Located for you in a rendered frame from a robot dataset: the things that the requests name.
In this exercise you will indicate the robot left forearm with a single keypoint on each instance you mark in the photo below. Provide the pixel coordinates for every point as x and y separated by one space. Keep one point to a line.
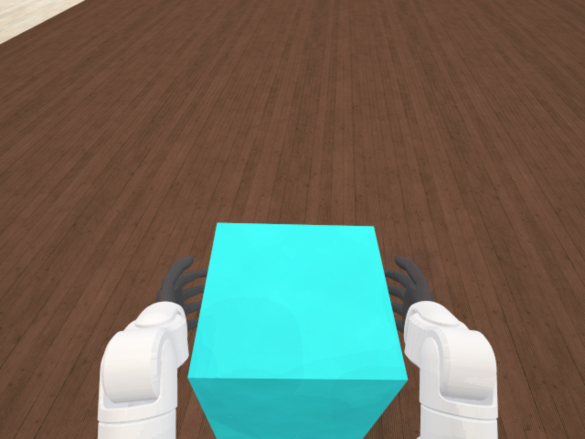
138 376

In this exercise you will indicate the robot right forearm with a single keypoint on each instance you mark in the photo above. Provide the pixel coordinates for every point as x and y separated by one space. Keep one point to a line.
458 385

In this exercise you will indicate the robot right hand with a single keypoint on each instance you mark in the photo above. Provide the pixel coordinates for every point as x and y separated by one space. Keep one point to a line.
416 288

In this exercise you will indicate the carton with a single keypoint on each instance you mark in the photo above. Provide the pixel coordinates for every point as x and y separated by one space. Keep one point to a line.
296 337

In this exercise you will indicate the robot left hand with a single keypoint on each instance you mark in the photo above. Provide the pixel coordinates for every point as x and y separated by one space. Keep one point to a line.
172 284

